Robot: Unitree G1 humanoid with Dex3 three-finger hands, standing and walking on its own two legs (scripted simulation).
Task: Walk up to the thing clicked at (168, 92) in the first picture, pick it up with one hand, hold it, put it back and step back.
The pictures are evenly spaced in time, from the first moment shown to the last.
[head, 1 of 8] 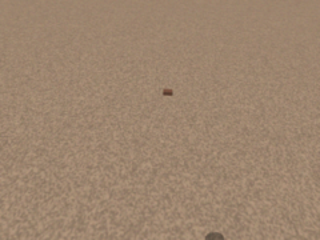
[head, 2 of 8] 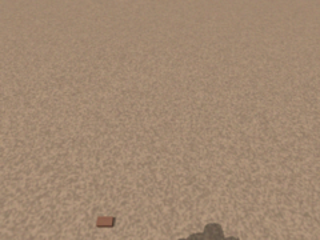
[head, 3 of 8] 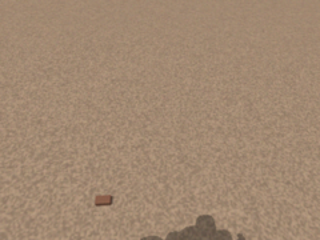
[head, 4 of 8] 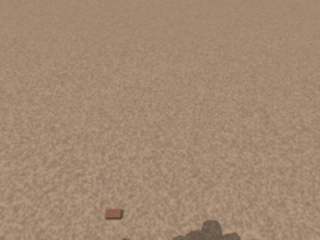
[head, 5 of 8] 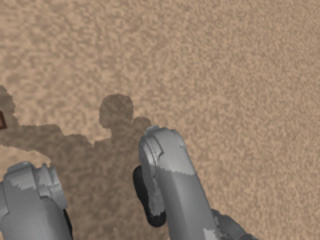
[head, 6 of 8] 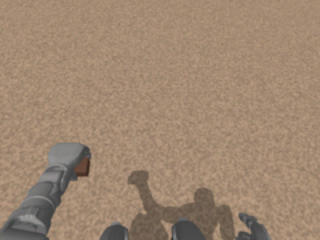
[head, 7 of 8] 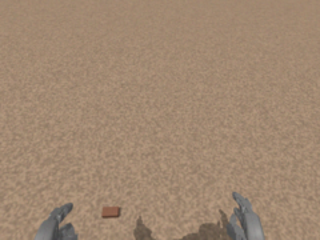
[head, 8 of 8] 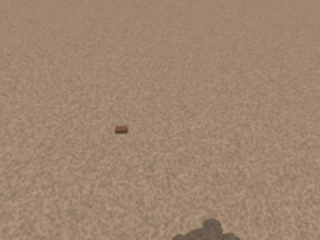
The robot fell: no
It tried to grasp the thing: yes
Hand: left
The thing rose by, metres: 0.69
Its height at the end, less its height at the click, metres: +0.00
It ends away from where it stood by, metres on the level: 0.00
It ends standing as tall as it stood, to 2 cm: yes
